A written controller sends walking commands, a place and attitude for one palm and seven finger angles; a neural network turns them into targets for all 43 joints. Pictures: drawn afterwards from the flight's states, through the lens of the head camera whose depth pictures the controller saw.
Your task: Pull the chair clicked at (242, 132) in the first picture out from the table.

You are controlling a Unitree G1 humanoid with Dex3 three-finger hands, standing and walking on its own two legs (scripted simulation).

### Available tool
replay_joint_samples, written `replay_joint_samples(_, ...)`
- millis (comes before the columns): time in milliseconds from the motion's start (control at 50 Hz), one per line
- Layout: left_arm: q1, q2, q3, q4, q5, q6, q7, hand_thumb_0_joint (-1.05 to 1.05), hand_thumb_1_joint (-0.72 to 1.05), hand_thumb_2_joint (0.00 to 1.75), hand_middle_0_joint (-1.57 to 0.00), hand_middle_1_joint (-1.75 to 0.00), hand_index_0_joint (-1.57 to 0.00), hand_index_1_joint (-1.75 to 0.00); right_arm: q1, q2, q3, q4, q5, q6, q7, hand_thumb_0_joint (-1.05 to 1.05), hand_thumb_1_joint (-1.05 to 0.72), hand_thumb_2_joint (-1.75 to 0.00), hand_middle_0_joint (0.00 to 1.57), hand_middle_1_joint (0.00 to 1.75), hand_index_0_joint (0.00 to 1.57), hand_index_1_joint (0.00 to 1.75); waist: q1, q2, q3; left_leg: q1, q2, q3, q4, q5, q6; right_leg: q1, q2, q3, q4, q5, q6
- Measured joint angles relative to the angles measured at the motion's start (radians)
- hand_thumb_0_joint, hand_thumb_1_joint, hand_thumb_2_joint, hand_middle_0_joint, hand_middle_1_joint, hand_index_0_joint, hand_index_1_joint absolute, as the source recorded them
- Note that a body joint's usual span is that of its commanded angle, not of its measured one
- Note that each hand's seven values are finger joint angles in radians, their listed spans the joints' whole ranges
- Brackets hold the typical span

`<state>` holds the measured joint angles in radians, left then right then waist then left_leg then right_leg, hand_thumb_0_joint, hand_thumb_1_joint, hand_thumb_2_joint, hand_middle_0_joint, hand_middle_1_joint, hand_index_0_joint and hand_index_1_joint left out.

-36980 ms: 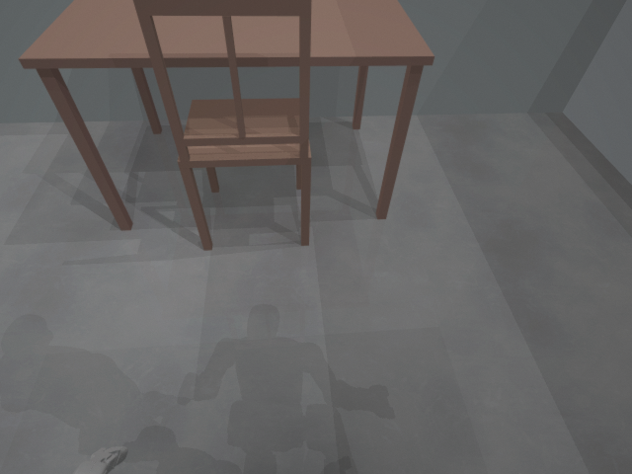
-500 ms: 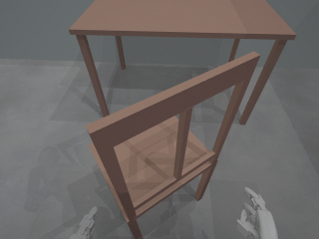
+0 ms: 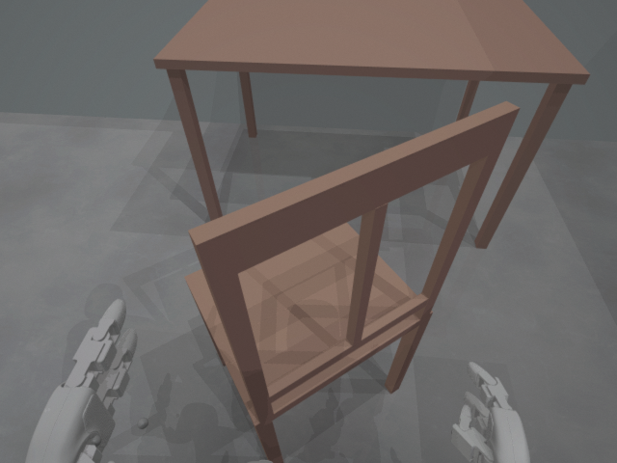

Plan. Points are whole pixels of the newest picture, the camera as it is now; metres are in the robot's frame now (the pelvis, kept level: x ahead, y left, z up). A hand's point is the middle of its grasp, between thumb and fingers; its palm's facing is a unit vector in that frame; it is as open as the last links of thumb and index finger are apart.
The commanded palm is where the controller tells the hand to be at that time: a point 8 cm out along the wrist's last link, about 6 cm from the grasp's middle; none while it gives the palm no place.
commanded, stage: draw the hand back to the body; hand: left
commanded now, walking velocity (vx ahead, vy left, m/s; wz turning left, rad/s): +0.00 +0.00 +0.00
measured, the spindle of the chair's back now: (362, 286) +0.38 -0.04 +0.01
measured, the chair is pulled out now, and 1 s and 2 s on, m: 0.65 0.65 0.65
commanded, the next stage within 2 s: step back with the hand held close in 1.06 s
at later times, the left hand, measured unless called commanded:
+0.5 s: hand (50, 309) +0.21 +0.26 +0.19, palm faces +0.38 -0.82 -0.42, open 12.0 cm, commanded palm +0.16 +0.30 +0.21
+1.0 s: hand (58, 261) +0.25 +0.25 +0.21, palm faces +0.42 -0.80 -0.44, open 7.5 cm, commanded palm +0.20 +0.30 +0.24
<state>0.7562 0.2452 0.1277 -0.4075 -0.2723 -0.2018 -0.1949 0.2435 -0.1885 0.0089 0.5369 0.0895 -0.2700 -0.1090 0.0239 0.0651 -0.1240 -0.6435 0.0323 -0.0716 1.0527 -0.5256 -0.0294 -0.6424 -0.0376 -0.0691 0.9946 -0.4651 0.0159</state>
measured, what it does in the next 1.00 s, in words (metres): rises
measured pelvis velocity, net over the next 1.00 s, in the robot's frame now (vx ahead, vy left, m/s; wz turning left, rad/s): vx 0.06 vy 0.00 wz -0.02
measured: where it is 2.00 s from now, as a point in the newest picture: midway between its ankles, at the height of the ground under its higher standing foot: outside the picture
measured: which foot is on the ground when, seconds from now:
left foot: down 0.00-1.00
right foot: down 0.00-1.00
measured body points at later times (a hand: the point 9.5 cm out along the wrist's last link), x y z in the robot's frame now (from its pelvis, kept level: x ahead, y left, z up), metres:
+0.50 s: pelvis +0.04 +0.02 +0.06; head +0.02 +0.00 +0.50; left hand +0.19 +0.30 +0.21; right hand +0.23 -0.19 -0.02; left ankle +0.01 +0.13 -0.67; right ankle +0.02 -0.13 -0.67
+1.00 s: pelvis +0.06 +0.00 +0.07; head +0.05 -0.02 +0.51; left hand +0.22 +0.29 +0.24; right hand +0.24 -0.23 -0.03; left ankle +0.01 +0.13 -0.67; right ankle +0.02 -0.13 -0.67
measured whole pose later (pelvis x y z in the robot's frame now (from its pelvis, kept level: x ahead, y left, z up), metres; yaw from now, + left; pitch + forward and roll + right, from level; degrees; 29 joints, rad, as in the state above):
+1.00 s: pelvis +0.06 +0.00 +0.07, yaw -1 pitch -3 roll -1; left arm 0.53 0.34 0.32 -0.45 -0.05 -0.04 0.13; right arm 0.20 -0.23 0.01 0.65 0.00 -0.11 -0.08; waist 0.06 0.07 0.02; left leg -0.07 0.03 -0.02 0.45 -0.33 -0.02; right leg -0.10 -0.03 -0.05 0.44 -0.29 0.02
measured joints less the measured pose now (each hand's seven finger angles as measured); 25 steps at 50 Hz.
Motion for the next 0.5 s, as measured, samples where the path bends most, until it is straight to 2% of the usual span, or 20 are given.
replay_joint_samples(40, -0.007, 0.029, 0.006, -0.029, 0.078, 0.054, 0.089, -0.01, -0.48, 0.24, -0.01, -0.01, -0.02, -0.01, 0.010, 0.000, 0.000, 0.001, -0.017, 0.015, -0.018, 0.01, -0.91, -0.90, 0.20, 0.30, 0.20, 0.30, 0.015, -0.005, 0.008, 0.047, 0.002, 0.006, -0.035, 0.009, -0.001, 0.045, 0.002, 0.004, -0.034, 0.010, 0.001)
replay_joint_samples(80, -0.002, 0.048, 0.005, -0.061, 0.140, 0.112, 0.183, -0.01, -0.44, 0.26, -0.02, -0.02, -0.02, -0.02, 0.019, -0.002, 0.005, 0.002, -0.032, 0.037, -0.030, 0.01, -0.91, -0.90, 0.20, 0.30, 0.20, 0.30, 0.017, -0.006, 0.015, 0.101, 0.001, 0.008, -0.081, 0.023, 0.000, 0.100, 0.001, 0.004, -0.080, 0.024, 0.004)
replay_joint_samples(120, 0.002, 0.047, 0.001, -0.078, 0.180, 0.146, 0.251, -0.01, -0.38, 0.28, -0.03, -0.03, -0.03, -0.03, 0.021, -0.006, 0.010, 0.004, -0.040, 0.054, -0.036, 0.01, -0.91, -0.90, 0.20, 0.30, 0.20, 0.30, 0.015, -0.001, 0.026, 0.152, 0.000, 0.008, -0.124, 0.037, 0.005, 0.155, 0.001, 0.001, -0.130, 0.040, 0.006)
replay_joint_samples(180, -0.010, 0.042, -0.002, -0.076, 0.213, 0.167, 0.307, -0.01, -0.29, 0.33, -0.04, -0.05, -0.04, -0.05, 0.015, -0.012, 0.018, 0.016, -0.049, 0.071, -0.042, 0.01, -0.91, -0.90, 0.20, 0.30, 0.20, 0.30, 0.017, 0.003, 0.049, 0.219, -0.002, 0.012, -0.186, 0.059, 0.012, 0.225, -0.001, 0.002, -0.198, 0.065, 0.010)
replay_joint_samples(300, -0.060, 0.061, 0.015, -0.058, 0.240, 0.175, 0.346, -0.01, -0.09, 0.42, -0.07, -0.09, -0.07, -0.09, 0.002, -0.017, 0.033, 0.040, -0.062, 0.075, -0.034, 0.01, -0.91, -0.90, 0.20, 0.30, 0.20, 0.30, 0.027, -0.009, 0.090, 0.328, -0.016, 0.025, -0.302, 0.101, 0.022, 0.329, -0.014, 0.010, -0.305, 0.104, 0.018)
replay_joint_samples(500, -0.140, 0.089, 0.104, -0.077, 0.239, 0.154, 0.352, 0.00, 0.26, 0.60, -0.12, -0.17, -0.12, -0.17, -0.029, -0.014, 0.042, 0.077, -0.076, 0.078, 0.002, 0.01, -0.91, -0.90, 0.20, 0.30, 0.21, 0.30, 0.039, -0.008, 0.112, 0.464, -0.027, 0.044, -0.455, 0.146, 0.029, 0.452, -0.024, 0.023, -0.437, 0.142, 0.025)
